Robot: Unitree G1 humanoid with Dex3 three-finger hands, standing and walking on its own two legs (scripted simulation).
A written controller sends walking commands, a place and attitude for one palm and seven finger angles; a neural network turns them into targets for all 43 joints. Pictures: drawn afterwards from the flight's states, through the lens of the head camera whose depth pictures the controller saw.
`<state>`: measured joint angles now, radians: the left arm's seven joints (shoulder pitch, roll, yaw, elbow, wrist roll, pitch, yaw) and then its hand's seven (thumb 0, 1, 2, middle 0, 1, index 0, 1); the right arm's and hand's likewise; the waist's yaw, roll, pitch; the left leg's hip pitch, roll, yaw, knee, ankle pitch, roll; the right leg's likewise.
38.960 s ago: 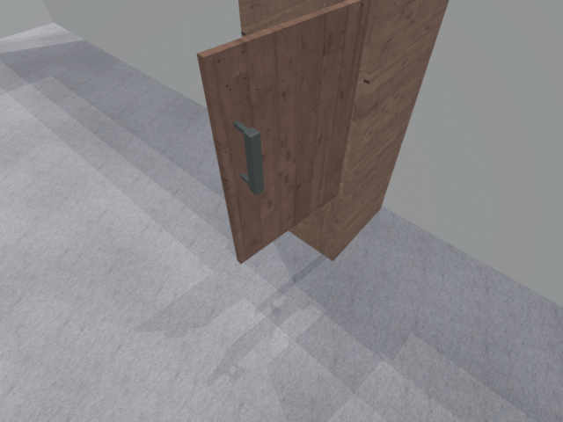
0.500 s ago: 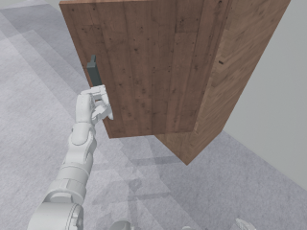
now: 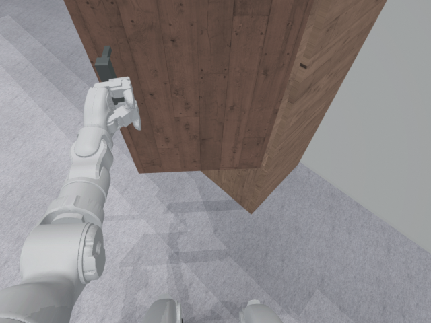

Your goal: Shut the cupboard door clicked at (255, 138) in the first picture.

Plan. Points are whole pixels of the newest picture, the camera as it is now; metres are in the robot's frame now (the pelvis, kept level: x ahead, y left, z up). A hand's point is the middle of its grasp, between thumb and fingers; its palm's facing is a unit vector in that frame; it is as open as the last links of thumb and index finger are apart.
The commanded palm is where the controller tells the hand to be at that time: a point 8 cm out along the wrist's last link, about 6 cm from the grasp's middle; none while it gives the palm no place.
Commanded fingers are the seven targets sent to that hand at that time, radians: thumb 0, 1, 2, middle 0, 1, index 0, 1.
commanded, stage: push the door shut along its arc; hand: left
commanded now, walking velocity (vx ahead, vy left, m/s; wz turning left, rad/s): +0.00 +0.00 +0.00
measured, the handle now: (116, 87) +0.55 +0.18 +0.10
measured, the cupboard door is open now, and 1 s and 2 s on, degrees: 48 37 29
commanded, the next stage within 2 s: pull the fist back off the door in 1.22 s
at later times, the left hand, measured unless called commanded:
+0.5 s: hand (153, 89) +0.54 +0.11 +0.10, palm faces -0.19 -0.98 -0.02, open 3.1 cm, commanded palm +0.54 +0.15 +0.10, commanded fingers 0.00 0.90 0.90 -1.30 -1.50 -1.30 -1.50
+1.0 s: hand (162, 73) +0.59 +0.09 +0.11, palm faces -0.29 -0.96 -0.03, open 3.0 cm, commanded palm +0.60 +0.11 +0.10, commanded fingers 0.00 0.90 0.90 -1.30 -1.50 -1.30 -1.50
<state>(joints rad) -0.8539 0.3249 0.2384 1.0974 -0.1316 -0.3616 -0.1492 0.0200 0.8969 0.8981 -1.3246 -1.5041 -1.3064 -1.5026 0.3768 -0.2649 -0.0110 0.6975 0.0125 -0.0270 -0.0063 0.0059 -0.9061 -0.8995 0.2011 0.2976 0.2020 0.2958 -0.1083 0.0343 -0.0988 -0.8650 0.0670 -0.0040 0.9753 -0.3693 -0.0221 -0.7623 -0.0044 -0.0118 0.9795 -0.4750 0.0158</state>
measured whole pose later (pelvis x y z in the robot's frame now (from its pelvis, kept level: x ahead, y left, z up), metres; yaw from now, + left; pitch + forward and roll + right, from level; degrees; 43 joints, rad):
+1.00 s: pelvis +0.00 +0.01 -0.03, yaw -3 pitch +26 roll -4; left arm -1.34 0.59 0.29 1.34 0.00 -0.21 -0.33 0.02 0.85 0.90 -1.30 -1.50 -1.30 -1.50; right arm 0.45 -0.27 0.02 0.69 -0.02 -0.04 0.01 0.00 -0.91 -0.90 0.20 0.30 0.20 0.30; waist -0.27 0.07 -0.09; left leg -1.18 0.10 -0.03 1.15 -0.42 -0.01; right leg -1.05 0.03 -0.02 1.10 -0.50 0.02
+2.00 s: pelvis +0.03 -0.01 -0.01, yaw -1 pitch +23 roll -2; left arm -1.08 0.28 0.32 1.19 0.06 -0.34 0.24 0.02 0.90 0.90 -1.30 -1.50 -1.30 -1.50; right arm 0.50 -0.26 -0.04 0.67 -0.09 0.00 0.11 0.00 -0.91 -0.90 0.20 0.30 0.20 0.30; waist -0.21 0.06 -0.14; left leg -1.00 0.09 -0.02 1.01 -0.41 -0.04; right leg -0.89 0.02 -0.02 0.99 -0.50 0.00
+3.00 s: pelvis +0.02 +0.00 +0.05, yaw +0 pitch +0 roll +0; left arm -0.09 0.24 0.06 0.18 -0.09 -0.10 0.06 0.02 0.89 0.90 -1.14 -1.32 -1.13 -1.32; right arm 0.19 -0.23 0.01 0.57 0.05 0.02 -0.07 0.01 -0.91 -0.90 0.20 0.30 0.20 0.30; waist 0.00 0.05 -0.06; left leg -0.34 0.04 0.03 0.60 -0.26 -0.02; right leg -0.25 -0.02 0.01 0.60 -0.35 0.02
